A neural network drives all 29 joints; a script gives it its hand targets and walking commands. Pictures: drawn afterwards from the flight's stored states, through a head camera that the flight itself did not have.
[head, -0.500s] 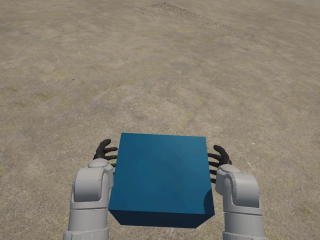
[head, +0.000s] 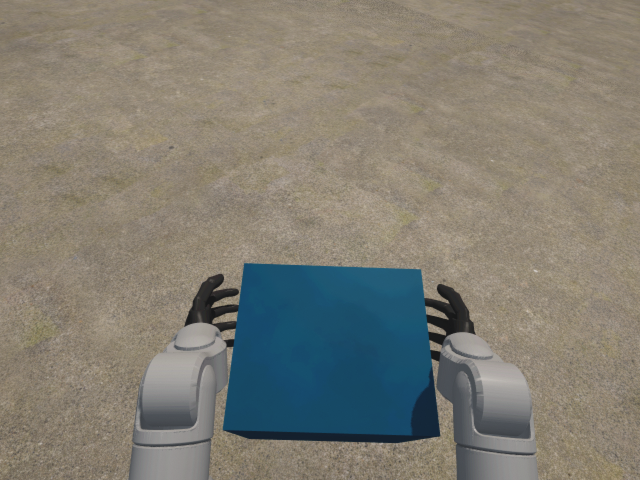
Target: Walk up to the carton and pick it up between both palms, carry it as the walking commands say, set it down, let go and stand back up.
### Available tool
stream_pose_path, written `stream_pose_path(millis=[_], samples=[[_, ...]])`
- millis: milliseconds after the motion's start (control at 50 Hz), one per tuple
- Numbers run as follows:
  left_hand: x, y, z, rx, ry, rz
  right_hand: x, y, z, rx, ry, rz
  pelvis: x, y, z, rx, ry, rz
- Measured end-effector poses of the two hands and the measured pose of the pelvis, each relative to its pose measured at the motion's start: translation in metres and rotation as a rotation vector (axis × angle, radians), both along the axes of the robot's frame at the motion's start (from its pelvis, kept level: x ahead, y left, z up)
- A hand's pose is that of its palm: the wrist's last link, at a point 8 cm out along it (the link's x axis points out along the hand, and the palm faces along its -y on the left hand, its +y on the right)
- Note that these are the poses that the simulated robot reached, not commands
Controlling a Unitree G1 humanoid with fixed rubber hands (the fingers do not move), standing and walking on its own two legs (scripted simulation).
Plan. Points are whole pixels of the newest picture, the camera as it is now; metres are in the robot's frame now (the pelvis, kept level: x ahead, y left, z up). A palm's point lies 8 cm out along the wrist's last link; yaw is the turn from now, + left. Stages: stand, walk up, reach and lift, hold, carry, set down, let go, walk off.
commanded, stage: carry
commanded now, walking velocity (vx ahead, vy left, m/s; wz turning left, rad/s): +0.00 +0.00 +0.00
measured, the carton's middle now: (327, 361) +0.28 +0.00 -0.01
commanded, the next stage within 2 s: none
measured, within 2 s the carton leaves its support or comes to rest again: neither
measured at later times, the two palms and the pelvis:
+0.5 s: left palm (153, 340) +0.25 +0.21 +0.07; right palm (411, 356) +0.26 -0.09 +0.06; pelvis -0.02 +0.05 -0.01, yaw +1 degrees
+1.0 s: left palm (187, 362) +0.24 +0.17 +0.03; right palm (438, 376) +0.24 -0.13 +0.04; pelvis -0.04 +0.02 -0.01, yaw +0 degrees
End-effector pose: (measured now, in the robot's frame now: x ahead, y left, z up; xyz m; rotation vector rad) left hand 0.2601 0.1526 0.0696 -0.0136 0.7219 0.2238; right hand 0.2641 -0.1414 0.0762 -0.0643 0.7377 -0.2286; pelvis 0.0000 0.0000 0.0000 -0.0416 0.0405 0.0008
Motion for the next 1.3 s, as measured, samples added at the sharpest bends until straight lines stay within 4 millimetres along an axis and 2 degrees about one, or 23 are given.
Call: stream_pose_path(millis=[60, 120, 180, 240, 280, 340, 480, 540, 700, 960, 1100, 1300], samples=[[-0.004, 0.012, 0.013, 0.024, -0.031, 0.000, -0.001, 0.011, 0.005, 0.035, -0.040, 0.002, -0.008, 0.011, 0.002, -0.008, -0.004, 0.026], [0.000, 0.026, 0.005, 0.017, -0.047, 0.038, 0.003, 0.026, 0.001, 0.019, -0.049, 0.030, -0.010, 0.019, -0.008, 0.009, -0.013, -0.002], [-0.004, 0.038, 0.006, -0.006, -0.081, 0.040, -0.002, 0.038, 0.008, 0.003, -0.083, 0.029, -0.010, 0.030, -0.015, 0.011, -0.017, 0.009], [0.000, 0.048, -0.011, -0.014, -0.011, 0.029, 0.002, 0.046, -0.006, 0.004, -0.012, 0.047, -0.010, 0.038, -0.011, 0.008, -0.015, 0.002], [-0.001, 0.051, -0.020, -0.018, 0.028, 0.026, 0.003, 0.049, -0.015, 0.002, 0.027, 0.047, -0.011, 0.041, -0.008, 0.008, -0.012, 0.002], [-0.003, 0.053, -0.024, -0.012, 0.026, 0.012, 0.002, 0.051, -0.021, -0.006, 0.024, 0.040, -0.013, 0.046, -0.007, 0.014, -0.006, 0.006], [-0.008, 0.053, -0.003, 0.024, -0.055, -0.001, -0.009, 0.052, -0.010, 0.032, -0.061, 0.013, -0.020, 0.053, -0.007, 0.024, 0.001, 0.007], [-0.006, 0.055, -0.006, 0.028, -0.042, 0.002, -0.010, 0.052, -0.013, 0.041, -0.049, 0.026, -0.021, 0.052, -0.009, 0.030, -0.005, 0.008], [-0.014, 0.048, -0.016, 0.030, -0.015, -0.007, -0.013, 0.046, -0.018, 0.014, -0.022, 0.043, -0.025, 0.045, -0.010, 0.039, -0.009, 0.003], [-0.017, 0.023, -0.031, 0.037, -0.008, -0.051, -0.021, 0.020, -0.030, -0.008, -0.019, 0.032, -0.036, 0.026, -0.010, 0.040, -0.009, 0.004], [-0.018, 0.012, -0.047, 0.052, 0.026, -0.077, -0.022, 0.009, -0.047, -0.023, 0.013, 0.043, -0.039, 0.018, -0.009, 0.042, -0.011, 0.007], [-0.022, 0.008, -0.053, 0.045, 0.000, -0.051, -0.021, 0.003, -0.052, 0.011, -0.017, 0.056, -0.045, 0.009, -0.011, 0.044, -0.015, 0.012]])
